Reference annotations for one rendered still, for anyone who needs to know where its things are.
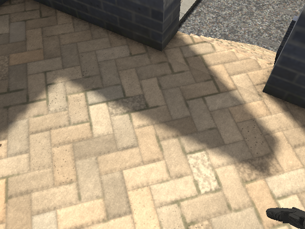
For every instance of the right robot hand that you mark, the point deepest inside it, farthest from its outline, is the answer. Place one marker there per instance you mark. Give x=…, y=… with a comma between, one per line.
x=293, y=216

